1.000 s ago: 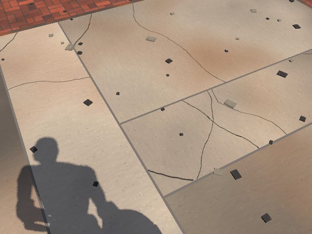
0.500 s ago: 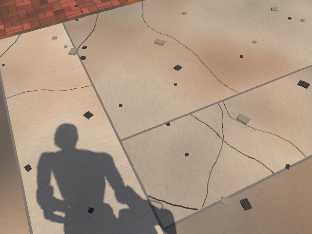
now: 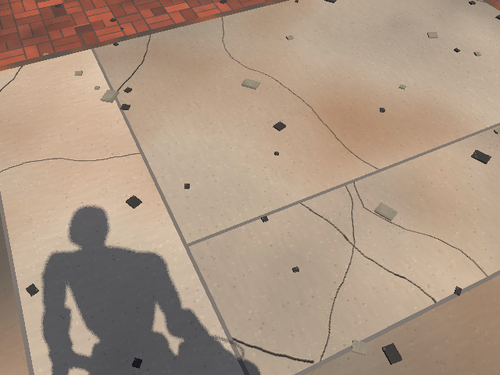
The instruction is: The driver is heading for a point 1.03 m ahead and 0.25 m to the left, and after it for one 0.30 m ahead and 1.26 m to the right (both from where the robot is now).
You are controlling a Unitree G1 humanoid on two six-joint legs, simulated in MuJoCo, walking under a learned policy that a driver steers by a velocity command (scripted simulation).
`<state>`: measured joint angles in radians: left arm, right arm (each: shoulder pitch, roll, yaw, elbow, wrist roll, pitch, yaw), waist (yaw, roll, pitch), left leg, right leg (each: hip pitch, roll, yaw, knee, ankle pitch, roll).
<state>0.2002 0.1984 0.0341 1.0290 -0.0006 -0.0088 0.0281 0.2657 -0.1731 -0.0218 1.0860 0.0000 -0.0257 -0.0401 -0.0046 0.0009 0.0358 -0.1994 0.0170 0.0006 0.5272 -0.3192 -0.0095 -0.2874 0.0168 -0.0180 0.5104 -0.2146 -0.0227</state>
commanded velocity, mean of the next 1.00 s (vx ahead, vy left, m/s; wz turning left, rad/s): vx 0.22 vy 0.00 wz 0.00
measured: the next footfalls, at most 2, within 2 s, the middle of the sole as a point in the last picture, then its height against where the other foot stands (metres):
left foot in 1.12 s outside the picture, level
right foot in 1.70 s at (299, 272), level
